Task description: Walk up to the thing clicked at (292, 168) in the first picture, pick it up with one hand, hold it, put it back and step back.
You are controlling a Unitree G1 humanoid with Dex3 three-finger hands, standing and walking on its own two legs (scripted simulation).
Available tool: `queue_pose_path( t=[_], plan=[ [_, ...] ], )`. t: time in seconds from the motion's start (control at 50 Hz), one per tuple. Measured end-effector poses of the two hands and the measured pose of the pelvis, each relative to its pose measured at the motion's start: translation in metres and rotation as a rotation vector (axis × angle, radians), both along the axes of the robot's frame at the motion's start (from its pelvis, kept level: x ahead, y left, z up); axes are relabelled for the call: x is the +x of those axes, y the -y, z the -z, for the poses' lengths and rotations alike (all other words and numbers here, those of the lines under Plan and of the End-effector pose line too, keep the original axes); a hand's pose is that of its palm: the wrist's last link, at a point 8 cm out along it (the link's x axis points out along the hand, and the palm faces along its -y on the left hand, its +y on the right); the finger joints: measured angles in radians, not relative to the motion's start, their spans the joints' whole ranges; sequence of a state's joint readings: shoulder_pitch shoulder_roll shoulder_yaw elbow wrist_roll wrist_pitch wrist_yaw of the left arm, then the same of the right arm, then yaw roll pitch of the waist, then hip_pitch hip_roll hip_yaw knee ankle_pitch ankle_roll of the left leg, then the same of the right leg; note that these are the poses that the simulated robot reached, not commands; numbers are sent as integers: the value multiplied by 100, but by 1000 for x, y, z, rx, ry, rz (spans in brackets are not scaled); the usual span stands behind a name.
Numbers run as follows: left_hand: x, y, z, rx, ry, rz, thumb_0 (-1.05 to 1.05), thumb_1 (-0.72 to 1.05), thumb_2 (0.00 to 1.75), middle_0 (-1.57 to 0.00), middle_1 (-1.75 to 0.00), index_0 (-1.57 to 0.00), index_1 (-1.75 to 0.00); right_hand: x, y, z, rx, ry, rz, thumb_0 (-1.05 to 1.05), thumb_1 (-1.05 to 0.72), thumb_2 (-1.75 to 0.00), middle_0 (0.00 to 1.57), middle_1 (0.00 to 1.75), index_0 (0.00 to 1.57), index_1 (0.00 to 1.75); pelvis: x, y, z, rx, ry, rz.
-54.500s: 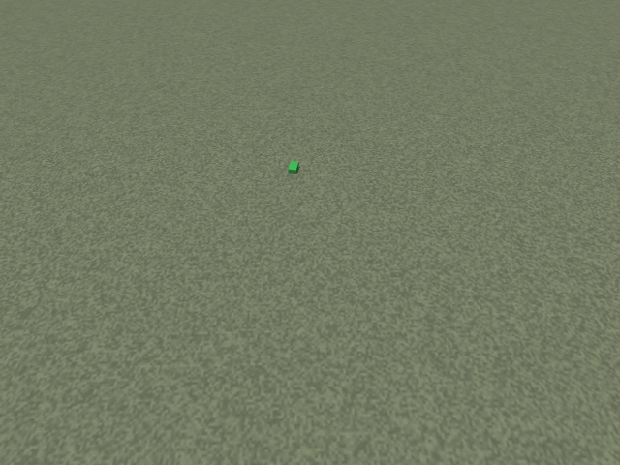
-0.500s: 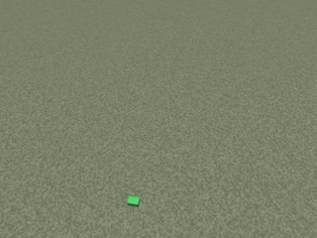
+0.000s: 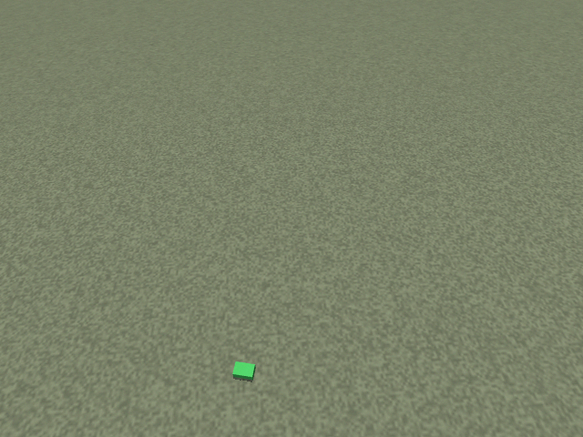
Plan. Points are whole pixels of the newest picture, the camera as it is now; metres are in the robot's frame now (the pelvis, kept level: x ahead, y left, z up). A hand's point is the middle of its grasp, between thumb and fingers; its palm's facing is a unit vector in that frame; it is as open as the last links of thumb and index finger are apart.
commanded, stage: stand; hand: left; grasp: from above
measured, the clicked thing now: (244, 370) +0.48 +0.19 -0.77
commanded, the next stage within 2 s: step back in 0.28 s
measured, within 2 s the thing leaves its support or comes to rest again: neither
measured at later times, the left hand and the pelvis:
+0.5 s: hand out of the picture +0.09 +0.29 -0.17, palm faces -0.01 -0.92 -0.39, open 7.4 cm; pelvis -0.02 +0.02 -0.01, yaw +0 degrees
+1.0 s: hand out of the picture +0.01 +0.27 -0.17, palm faces -0.10 -0.91 -0.39, open 7.4 cm; pelvis -0.11 +0.02 -0.02, yaw -5 degrees
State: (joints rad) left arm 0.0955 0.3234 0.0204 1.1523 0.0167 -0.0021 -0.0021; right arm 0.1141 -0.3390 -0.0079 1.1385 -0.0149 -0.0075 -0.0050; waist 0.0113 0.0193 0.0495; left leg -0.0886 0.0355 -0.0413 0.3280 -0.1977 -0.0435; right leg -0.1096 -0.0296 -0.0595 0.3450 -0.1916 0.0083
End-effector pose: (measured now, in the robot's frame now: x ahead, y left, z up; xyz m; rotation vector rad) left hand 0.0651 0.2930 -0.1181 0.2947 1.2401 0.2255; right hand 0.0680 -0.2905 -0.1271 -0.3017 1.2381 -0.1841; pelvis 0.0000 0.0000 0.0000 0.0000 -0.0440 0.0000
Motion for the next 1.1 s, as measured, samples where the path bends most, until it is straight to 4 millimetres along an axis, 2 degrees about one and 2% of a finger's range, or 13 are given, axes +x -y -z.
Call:
queue_pose_path(
  t=[0.3,0.44,0.5,0.58,0.64,0.78,0.9,0.94,1.0,1.1],
  plan=[
    [3,0,2,-2,-18,-1,0,91,90,-20,-30,-20,-30,2,3,0,-3,-21,6,1,-90,-90,20,30,20,30,5,1,0,-3,-13,3],
    [9,-21,5,32,19,7,0,90,90,-21,-30,-20,-30,4,8,2,-32,-4,15,1,-90,-90,20,30,20,30,-16,-10,9,-3,-20,4],
    [16,-36,9,49,41,39,0,90,90,-21,-30,-20,-30,-3,4,-1,-54,6,20,1,-90,-90,20,30,20,30,-24,-21,15,7,-23,6],
    [29,-58,20,57,90,53,0,90,90,-21,-30,-20,-30,-24,-4,2,-97,-4,9,1,-91,-90,20,30,20,30,-35,-36,27,-3,-27,2],
    [31,-62,21,64,105,57,0,91,90,-20,-30,-20,-30,-44,-13,-2,-98,-35,12,1,-90,-90,20,30,20,30,-45,-38,24,-7,-22,6],
    [3,-49,19,44,53,119,0,91,90,-20,-30,-20,-30,-69,-19,-3,-91,3,43,1,-90,-90,20,30,21,30,-66,-39,19,-13,-25,49],
    [-29,-34,22,58,33,147,0,91,90,-20,-30,-20,-30,-86,-6,17,-56,46,56,1,-90,-90,20,30,21,30,-89,-27,31,-2,-18,85],
    [-43,-27,19,59,29,147,0,91,90,-20,-30,-20,-30,-92,-2,22,-44,46,71,1,-90,-90,20,30,21,30,-97,-24,31,-22,-6,74],
    [-61,-23,9,53,37,135,0,91,90,-21,-30,-20,-30,-101,-1,19,-33,36,76,1,-90,-90,20,30,21,30,-108,-22,24,11,-5,80],
    [-78,-26,-4,67,78,113,0,90,90,-21,-30,-20,-30,-119,-2,13,-44,30,44,1,-90,-90,20,30,20,30,-126,-27,18,23,-20,63]
  ],
)
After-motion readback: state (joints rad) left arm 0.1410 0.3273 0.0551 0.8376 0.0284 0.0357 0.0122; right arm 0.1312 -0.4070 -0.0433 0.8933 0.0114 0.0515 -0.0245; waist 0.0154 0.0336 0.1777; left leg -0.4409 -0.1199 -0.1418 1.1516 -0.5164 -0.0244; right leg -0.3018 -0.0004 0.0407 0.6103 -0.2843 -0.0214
